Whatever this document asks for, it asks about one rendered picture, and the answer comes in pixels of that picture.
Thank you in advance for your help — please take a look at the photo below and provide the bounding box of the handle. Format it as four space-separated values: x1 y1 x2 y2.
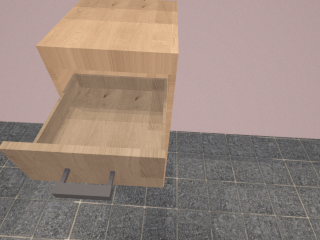
52 168 115 201

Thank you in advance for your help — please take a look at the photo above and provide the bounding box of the cabinet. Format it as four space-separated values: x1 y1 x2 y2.
36 0 179 187

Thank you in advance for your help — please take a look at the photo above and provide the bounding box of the drawer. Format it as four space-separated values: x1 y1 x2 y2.
0 73 168 188

